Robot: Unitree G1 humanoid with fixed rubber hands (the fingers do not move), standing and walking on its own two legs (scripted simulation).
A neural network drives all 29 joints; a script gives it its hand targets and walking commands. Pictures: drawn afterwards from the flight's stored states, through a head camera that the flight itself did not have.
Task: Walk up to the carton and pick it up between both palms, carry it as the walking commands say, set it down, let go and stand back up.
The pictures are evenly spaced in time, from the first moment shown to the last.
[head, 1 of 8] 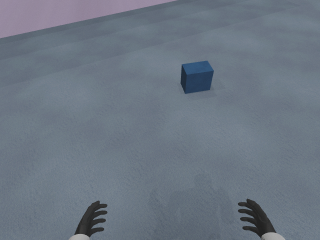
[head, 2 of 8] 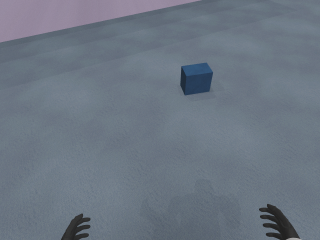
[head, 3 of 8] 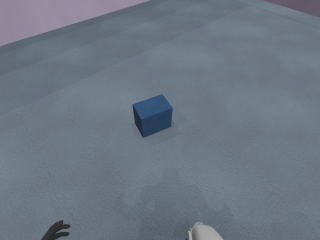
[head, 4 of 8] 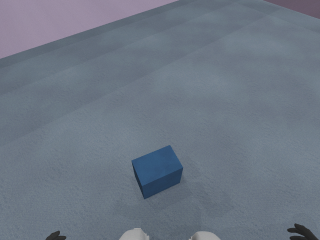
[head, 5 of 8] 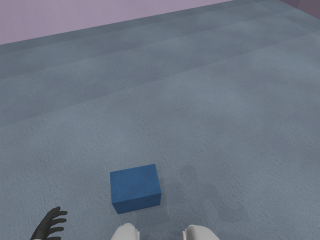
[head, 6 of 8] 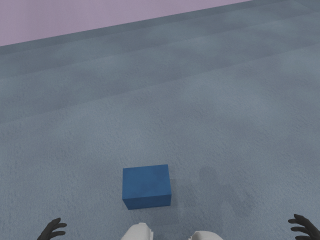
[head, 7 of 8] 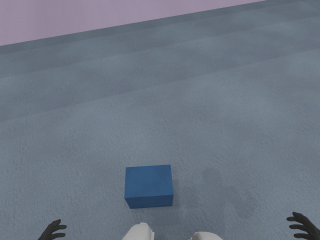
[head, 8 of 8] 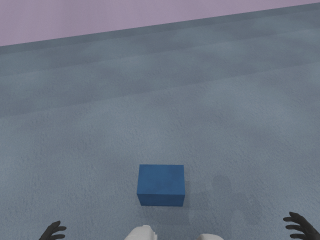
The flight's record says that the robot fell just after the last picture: no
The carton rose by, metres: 0.00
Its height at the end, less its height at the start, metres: +0.00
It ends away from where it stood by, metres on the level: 0.00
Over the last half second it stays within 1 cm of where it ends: yes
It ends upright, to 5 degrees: yes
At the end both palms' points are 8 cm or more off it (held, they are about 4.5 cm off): yes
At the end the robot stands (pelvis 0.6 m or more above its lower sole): yes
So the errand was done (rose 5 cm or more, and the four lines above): no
